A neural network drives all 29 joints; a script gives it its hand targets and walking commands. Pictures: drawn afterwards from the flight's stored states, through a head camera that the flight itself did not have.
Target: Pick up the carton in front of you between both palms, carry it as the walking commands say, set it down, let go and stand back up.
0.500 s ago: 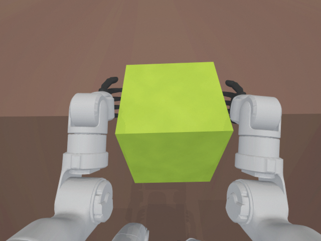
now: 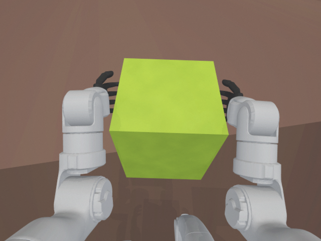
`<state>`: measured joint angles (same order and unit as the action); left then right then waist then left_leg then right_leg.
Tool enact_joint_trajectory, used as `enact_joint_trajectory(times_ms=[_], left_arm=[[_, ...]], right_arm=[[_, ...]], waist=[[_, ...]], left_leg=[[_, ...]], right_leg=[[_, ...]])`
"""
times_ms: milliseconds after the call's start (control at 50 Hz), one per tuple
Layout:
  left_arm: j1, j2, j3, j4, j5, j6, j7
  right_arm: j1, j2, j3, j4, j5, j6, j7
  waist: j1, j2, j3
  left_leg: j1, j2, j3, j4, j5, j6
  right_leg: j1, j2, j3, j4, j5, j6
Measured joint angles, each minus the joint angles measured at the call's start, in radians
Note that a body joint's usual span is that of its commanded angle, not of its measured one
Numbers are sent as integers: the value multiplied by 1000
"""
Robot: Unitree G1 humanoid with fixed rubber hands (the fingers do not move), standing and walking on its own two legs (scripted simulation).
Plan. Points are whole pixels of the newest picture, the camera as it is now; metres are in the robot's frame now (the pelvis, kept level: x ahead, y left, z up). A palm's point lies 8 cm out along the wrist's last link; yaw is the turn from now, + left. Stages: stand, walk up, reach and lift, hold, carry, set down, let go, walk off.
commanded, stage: carry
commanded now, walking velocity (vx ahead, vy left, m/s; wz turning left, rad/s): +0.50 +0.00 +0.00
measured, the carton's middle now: (166, 124) +0.37 -0.02 +0.06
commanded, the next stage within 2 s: none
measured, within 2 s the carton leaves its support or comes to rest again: neither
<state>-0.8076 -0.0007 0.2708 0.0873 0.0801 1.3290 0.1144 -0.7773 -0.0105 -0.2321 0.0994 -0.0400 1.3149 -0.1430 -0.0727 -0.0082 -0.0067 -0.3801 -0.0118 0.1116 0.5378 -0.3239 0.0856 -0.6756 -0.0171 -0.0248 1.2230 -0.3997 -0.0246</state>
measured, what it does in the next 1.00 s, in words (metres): climbs: right foot, then left foot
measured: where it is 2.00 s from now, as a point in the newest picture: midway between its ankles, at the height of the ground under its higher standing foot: (149, 97)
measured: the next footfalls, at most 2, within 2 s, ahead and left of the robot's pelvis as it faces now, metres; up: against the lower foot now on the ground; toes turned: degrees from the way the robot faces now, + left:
right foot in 0.22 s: +0.32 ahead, -0.12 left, +0.02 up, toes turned -4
left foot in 0.64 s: +0.56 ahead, +0.10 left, +0.04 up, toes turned +6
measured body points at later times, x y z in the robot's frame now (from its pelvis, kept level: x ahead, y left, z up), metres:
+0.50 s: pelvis +0.28 -0.03 +0.02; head +0.32 -0.04 +0.47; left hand +0.66 +0.15 +0.18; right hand +0.69 -0.16 +0.17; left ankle +0.36 +0.09 -0.64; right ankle +0.28 -0.12 -0.71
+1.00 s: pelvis +0.58 +0.01 +0.04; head +0.61 +0.02 +0.49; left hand +0.97 +0.15 +0.21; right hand +0.96 -0.16 +0.21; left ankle +0.52 +0.09 -0.69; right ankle +0.71 -0.12 -0.64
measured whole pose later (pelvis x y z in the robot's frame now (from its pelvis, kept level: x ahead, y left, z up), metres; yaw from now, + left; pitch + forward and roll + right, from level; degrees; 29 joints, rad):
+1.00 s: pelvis +0.58 +0.01 +0.04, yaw +1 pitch +5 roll +0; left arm -0.84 0.00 0.28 0.03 0.08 1.35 0.13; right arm -0.83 0.00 -0.26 0.07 -0.04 1.32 -0.15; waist -0.06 -0.01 -0.04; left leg -0.23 -0.01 0.09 0.46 -0.41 0.06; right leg -0.73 -0.06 -0.05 0.84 -0.26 -0.01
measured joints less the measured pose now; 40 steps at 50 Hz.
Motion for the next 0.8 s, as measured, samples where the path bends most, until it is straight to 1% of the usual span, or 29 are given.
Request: enact_joint_trajectory(times_ms=[60,120,160,200,220,240,260,300,320,340,360,400,460,540,600,640,660,680,720,740,760,800], left_arm=[[5,-8,2,-62,2,0,2],[3,-5,5,-91,-1,2,3],[-1,1,7,-82,-5,6,3],[-12,6,7,-50,-6,7,2],[-24,6,3,-21,-5,4,2],[-32,1,-3,10,0,-6,2],[-36,-5,-11,38,6,-15,3],[-26,-14,-29,72,12,-18,13],[-15,-14,-34,76,7,-17,15],[-2,-13,-38,71,-1,-14,18],[8,-10,-40,60,-10,-11,21],[18,-7,-38,30,-26,-8,28],[14,-8,-26,-17,-38,-12,35],[-7,-12,-15,-41,-39,-15,38],[-21,-11,-17,-11,-33,-13,36],[-28,-2,-17,20,-26,-7,31],[-29,9,-17,36,-24,-6,25],[-26,21,-13,51,-24,-9,19],[-13,33,-6,73,-27,-12,9],[-11,34,-6,78,-26,-8,7],[-10,31,-7,76,-24,-3,7],[-13,22,-7,57,-16,7,10]], right_arm=[[-8,2,-7,-44,8,-5,-4],[-25,5,-11,-58,4,-4,-4],[-38,5,-10,-43,-1,1,-4],[-51,-2,-9,-16,-6,10,-2],[-56,-11,-10,-1,-7,15,1],[-58,-24,-12,16,-5,15,5],[-56,-35,-16,35,-2,14,9],[-49,-40,-21,67,-6,16,10],[-47,-38,-25,76,-10,20,11],[-47,-33,-28,79,-16,24,11],[-47,-27,-30,76,-22,28,11],[-50,-18,-32,53,-31,32,10],[-54,-10,-36,0,-37,32,10],[-60,-8,-44,-41,-37,33,9],[-63,-13,-48,-21,-35,34,10],[-73,-14,-46,22,-37,29,11],[-80,-9,-41,51,-40,20,11],[-82,-2,-31,78,-46,7,12],[-70,10,-12,105,-57,-3,11],[-56,11,-4,101,-53,-1,10],[-41,9,1,89,-44,2,8],[-19,2,6,52,-21,9,2]], waist=[[1,-1,1],[7,0,-16],[15,3,-36],[31,16,-57],[41,21,-64],[56,38,-66],[77,42,-66],[110,31,-58],[122,26,-52],[132,24,-45],[138,23,-36],[145,21,-21],[148,20,-9],[145,19,-22],[134,10,-51],[117,-5,-68],[104,-19,-71],[87,-29,-71],[50,-17,-60],[37,-11,-51],[26,-7,-41],[13,-5,-20]], left_leg=[[66,-2,-5,-42,-29,-5],[134,-1,-13,-71,-71,-21],[180,5,-17,-77,-110,-35],[217,22,-22,-44,-169,-50],[219,35,-21,16,-205,-55],[193,58,-25,121,-203,-56],[143,55,-52,269,-174,-59],[16,15,-99,575,-165,-51],[-46,3,-104,678,-153,-46],[-102,-2,-103,737,-135,-41],[-154,-1,-100,760,-117,-37],[-243,10,-95,750,-93,-35],[-341,36,-86,659,-74,-41],[-373,65,-70,424,1,-48],[-320,59,-38,234,46,-39],[-236,32,6,105,72,-24],[-205,17,21,87,121,-12],[-197,9,32,118,108,-5],[-167,6,26,146,42,1],[-145,6,19,136,22,1],[-122,7,13,118,13,-1],[-74,6,5,71,11,-7]], right_leg=[[-62,-24,-9,-147,36,13],[-58,-36,-23,-337,109,13],[-24,-30,-44,-459,142,4],[45,-5,-84,-582,167,-13],[88,9,-101,-630,203,-25],[101,21,-113,-610,220,-33],[107,27,-117,-577,191,-37],[138,30,-108,-565,129,-40],[161,30,-102,-579,114,-40],[185,30,-97,-600,109,-36],[209,30,-94,-622,107,-33],[254,28,-90,-660,98,-34],[316,26,-84,-703,73,-32],[404,22,-74,-749,25,-13],[475,8,-65,-764,-30,14],[509,-15,-59,-719,-92,31],[502,-36,-57,-643,-126,35],[465,-50,-43,-517,-105,33],[346,-20,12,-209,-91,23],[283,-4,23,-82,-82,14],[223,5,24,4,-67,7],[118,5,20,60,-30,-1]])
